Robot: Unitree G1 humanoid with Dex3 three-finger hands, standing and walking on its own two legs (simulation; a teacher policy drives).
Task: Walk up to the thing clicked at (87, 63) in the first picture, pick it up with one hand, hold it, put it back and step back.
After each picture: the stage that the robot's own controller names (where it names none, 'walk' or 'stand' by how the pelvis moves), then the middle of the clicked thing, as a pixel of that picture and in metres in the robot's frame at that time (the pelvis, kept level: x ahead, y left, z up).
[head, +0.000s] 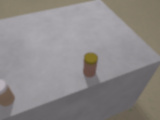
stand; (90, 65) +0.54 -0.04 -0.10
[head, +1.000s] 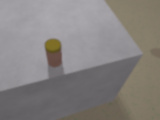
walk; (53, 53) +0.51 +0.12 -0.05
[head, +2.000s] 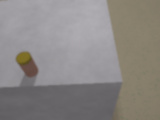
stand; (27, 64) +0.49 +0.29 -0.08
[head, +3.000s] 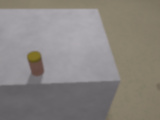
walk; (36, 63) +0.57 +0.20 -0.09
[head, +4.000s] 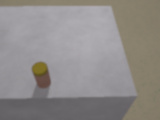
stand; (42, 75) +0.46 +0.19 -0.09
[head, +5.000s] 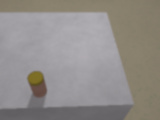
stand; (37, 84) +0.43 +0.20 -0.11
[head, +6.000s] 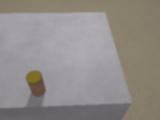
stand; (36, 84) +0.43 +0.21 -0.11
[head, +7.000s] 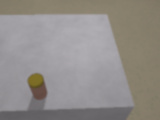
stand; (38, 87) +0.42 +0.20 -0.11
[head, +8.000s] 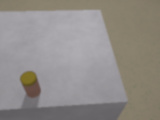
stand; (31, 84) +0.42 +0.22 -0.11
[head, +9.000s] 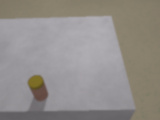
rise first; (38, 88) +0.41 +0.23 -0.11
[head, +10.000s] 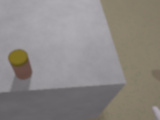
go down; (21, 65) +0.46 +0.20 -0.06
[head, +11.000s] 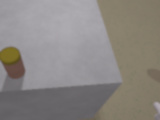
go down; (13, 63) +0.45 +0.21 -0.04
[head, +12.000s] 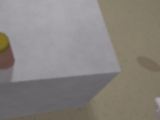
close in; (0, 52) +0.45 +0.21 -0.01
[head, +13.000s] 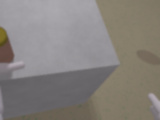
close; out of the picture +0.47 +0.20 +0.01
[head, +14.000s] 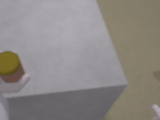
lift; (11, 71) +0.37 +0.19 +0.07
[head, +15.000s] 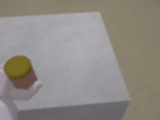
lift; (23, 77) +0.32 +0.17 +0.13
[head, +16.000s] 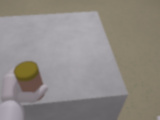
hold; (31, 82) +0.33 +0.16 +0.09
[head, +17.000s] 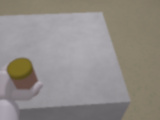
hold; (25, 79) +0.32 +0.18 +0.10
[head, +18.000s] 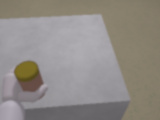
crouch; (31, 81) +0.32 +0.16 +0.09
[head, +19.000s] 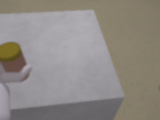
crouch; (14, 63) +0.38 +0.21 +0.12
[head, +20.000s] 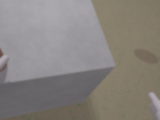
lower; out of the picture +0.45 +0.23 -0.01
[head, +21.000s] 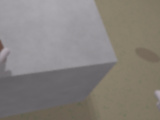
lower; out of the picture +0.47 +0.22 +0.01
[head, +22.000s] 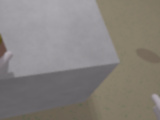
lower; out of the picture +0.46 +0.21 +0.01
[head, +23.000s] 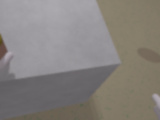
lower; out of the picture +0.46 +0.21 +0.01
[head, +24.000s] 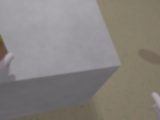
loosen; out of the picture +0.45 +0.22 +0.01
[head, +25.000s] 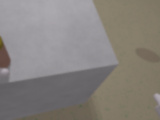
withdraw; out of the picture +0.46 +0.21 +0.01
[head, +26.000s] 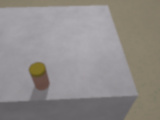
sink last; (39, 76) +0.44 +0.19 -0.06
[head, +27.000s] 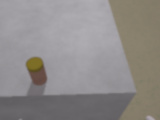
stand; (37, 71) +0.45 +0.20 -0.05
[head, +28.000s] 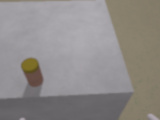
stand; (33, 72) +0.45 +0.21 -0.04
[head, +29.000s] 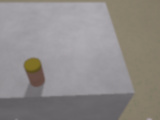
stand; (35, 72) +0.45 +0.20 -0.04
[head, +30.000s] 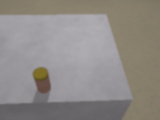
stand; (42, 80) +0.46 +0.19 -0.10
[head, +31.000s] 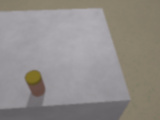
stand; (35, 83) +0.42 +0.21 -0.11
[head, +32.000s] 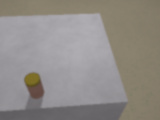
stand; (34, 86) +0.43 +0.22 -0.11
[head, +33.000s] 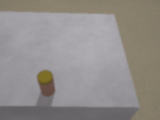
walk; (46, 83) +0.43 +0.17 -0.11
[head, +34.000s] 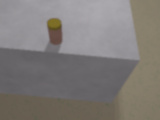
walk; (55, 32) +0.63 +0.13 -0.07
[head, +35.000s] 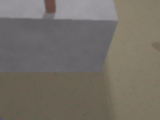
walk; (49, 2) +0.92 +0.15 -0.09
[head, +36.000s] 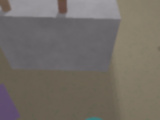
stand; (62, 4) +1.07 +0.16 -0.09
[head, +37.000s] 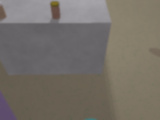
stand; (55, 10) +1.10 +0.19 -0.11
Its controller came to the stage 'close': yes
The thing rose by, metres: 0.22
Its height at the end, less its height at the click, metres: +0.00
